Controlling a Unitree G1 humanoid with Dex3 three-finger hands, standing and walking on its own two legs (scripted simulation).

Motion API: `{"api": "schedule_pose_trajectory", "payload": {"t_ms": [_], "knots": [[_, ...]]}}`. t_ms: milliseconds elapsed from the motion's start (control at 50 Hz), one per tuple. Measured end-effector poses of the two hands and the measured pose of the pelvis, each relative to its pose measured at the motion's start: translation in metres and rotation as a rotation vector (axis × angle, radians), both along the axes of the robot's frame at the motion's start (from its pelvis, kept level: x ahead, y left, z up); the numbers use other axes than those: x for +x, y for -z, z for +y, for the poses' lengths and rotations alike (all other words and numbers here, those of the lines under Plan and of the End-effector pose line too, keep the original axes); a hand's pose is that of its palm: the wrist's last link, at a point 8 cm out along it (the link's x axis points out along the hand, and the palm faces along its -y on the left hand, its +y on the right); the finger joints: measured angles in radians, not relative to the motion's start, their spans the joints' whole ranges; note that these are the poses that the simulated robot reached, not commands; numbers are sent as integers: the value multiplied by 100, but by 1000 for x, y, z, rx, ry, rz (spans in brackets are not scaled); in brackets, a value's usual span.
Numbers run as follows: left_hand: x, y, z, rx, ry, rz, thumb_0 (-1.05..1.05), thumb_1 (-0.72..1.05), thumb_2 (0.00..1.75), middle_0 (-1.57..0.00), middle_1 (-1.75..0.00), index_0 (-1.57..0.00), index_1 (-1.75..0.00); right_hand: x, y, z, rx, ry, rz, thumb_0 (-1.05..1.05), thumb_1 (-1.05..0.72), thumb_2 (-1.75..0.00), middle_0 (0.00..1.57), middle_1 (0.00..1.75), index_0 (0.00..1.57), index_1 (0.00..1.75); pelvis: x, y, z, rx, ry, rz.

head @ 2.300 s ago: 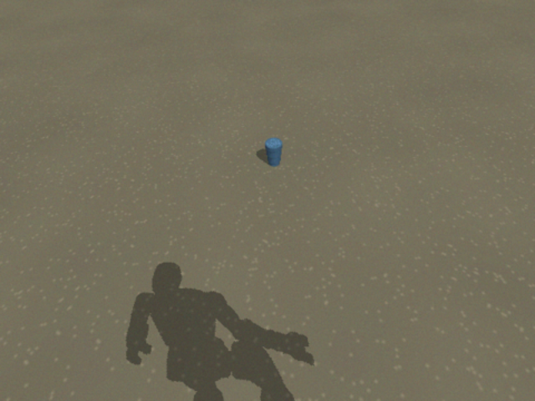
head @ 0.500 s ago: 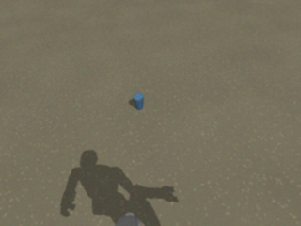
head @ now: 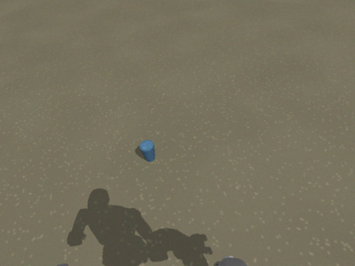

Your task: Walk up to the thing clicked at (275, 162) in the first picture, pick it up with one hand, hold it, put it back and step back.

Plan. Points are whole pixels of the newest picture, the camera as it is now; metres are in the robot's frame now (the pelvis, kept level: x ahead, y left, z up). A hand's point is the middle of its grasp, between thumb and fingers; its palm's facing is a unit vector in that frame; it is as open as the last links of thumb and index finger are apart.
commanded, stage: walk up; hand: left
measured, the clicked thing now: (148, 152) +0.93 +0.24 -0.68
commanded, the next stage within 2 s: none
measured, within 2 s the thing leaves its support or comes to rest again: neither
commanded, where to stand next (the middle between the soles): +0.67 +0.06 m, yaw +1 degrees
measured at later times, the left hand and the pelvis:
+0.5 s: hand (69, 251) +0.21 +0.32 -0.15, palm faces +0.00 -0.93 -0.37, open 7.4 cm; pelvis +0.21 +0.04 +0.00, yaw +1 degrees
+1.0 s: hand (94, 163) +0.48 +0.31 -0.12, palm faces -0.09 -0.92 -0.39, open 7.4 cm; pelvis +0.39 +0.04 +0.00, yaw -1 degrees
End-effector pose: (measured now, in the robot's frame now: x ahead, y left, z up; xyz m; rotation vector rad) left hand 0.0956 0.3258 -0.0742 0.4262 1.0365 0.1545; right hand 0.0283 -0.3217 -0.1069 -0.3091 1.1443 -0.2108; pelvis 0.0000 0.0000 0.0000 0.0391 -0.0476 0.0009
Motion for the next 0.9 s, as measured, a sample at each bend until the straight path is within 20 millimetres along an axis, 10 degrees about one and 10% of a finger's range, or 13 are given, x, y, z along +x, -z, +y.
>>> {"api": "schedule_pose_trajectory", "payload": {"t_ms": [80,240,520,700,900], "knots": [[33,-1,-14,21,-35,-54,0,91,90,-20,-30,-20,-30,44,18,-11,13,-16,31,1,-90,-90,21,30,21,30,37,8,-14,-25,-9,-12],[41,-14,-24,-4,-96,52,0,90,90,-20,-30,-20,-30,139,-7,-4,40,-71,-25,1,-91,-90,20,30,21,30,94,-18,-11,-30,7,-2],[123,40,45,-44,-143,156,1,90,90,-20,-30,-20,-30,280,-29,44,-74,-123,-64,1,-90,-90,20,30,21,30,213,3,44,-52,-18,6],[224,27,58,-83,-80,109,1,91,90,-20,-30,-20,-30,307,-52,73,-67,-59,-55,1,-90,-90,21,30,21,30,274,-19,62,-55,-17,-3],[315,11,46,-55,-44,119,1,91,90,-20,-30,-20,-30,334,-32,59,-35,5,35,1,-90,-90,21,30,21,30,346,-19,54,-20,2,3]]}}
